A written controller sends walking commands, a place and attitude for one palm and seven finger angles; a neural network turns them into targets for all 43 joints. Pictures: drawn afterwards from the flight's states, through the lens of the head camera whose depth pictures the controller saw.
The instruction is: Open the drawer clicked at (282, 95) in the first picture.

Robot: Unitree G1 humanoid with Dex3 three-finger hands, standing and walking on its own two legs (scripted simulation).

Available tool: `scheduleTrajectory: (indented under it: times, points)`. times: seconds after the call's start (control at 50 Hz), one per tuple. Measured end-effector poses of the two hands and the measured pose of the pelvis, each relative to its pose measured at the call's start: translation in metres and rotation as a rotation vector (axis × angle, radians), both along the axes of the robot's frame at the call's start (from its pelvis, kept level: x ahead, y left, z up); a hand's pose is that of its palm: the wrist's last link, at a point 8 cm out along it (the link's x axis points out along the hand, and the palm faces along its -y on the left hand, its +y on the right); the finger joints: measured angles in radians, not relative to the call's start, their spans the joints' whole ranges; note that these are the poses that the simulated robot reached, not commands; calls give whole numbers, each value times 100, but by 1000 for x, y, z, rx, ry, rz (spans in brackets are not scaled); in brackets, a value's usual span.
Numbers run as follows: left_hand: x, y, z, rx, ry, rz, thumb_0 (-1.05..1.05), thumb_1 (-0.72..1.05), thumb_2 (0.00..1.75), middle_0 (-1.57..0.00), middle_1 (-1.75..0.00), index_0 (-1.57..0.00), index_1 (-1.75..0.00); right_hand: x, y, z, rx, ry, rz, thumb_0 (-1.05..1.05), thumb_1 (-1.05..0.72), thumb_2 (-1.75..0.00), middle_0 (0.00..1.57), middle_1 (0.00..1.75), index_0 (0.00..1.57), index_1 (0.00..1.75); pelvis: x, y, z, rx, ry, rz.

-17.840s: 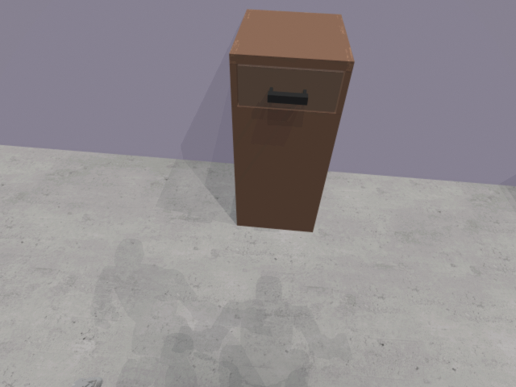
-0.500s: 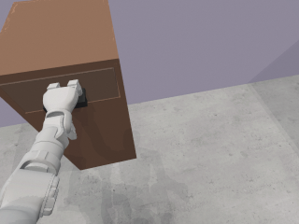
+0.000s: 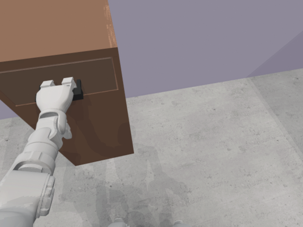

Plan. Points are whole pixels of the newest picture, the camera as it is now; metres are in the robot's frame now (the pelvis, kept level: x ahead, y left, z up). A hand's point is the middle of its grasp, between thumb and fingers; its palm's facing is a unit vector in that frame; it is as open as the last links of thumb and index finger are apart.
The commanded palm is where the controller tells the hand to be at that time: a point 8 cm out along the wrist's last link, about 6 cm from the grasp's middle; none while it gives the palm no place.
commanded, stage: lower the fingers behind the handle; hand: left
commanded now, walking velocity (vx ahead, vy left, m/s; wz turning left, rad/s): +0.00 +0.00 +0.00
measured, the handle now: (60, 90) +0.51 +0.26 +0.02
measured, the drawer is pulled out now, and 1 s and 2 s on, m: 0.00 0.00 0.07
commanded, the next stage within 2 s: close the thumb around the handle in 0.44 s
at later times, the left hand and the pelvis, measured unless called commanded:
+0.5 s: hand (64, 107) +0.46 +0.25 +0.00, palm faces -0.06 -0.04 -1.00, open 13.8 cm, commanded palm +0.44 +0.23 +0.05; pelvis +0.00 +0.01 +0.00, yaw -1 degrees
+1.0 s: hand (63, 108) +0.46 +0.25 +0.00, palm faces -0.06 -0.03 -1.00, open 8.2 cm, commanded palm +0.44 +0.24 +0.05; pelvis +0.00 +0.01 +0.00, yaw +0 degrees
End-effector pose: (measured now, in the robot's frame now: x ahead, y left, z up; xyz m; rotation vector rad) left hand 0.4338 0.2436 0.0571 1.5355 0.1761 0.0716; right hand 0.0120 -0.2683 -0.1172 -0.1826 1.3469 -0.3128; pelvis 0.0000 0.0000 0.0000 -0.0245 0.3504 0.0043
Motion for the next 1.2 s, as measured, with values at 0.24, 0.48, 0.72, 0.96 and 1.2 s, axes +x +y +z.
scheduleTrajectory:
  times: [0.24,0.48,0.72,0.96,1.2]
  points:
    - [4,4,-4,13,-17,23,0,-49,31,-31,-120,-32,-120,-5,12,-7,21,14,-4,0,-91,-90,20,30,20,30,-3,8,-5,-8,16,-1]
    - [7,1,-3,-4,0,5,0,-49,31,-31,-120,-32,-120,-10,16,-4,20,11,-10,0,-91,-90,21,30,20,30,-2,10,-4,-9,14,-9]
    - [6,2,-4,5,-17,19,0,-35,36,-31,-121,-33,-121,-5,12,-4,18,11,-3,0,-91,-90,21,30,20,30,-2,8,-4,-8,13,-6]
    - [6,4,-2,10,3,16,0,21,61,-35,-127,-37,-127,2,8,-3,11,-3,-2,0,-91,-90,20,30,20,30,1,6,-3,-7,10,-5]
    - [6,3,-3,14,-9,20,0,66,80,-37,-133,-39,-133,3,9,-6,20,5,3,0,-91,-90,20,30,20,30,2,5,-4,-7,16,-1]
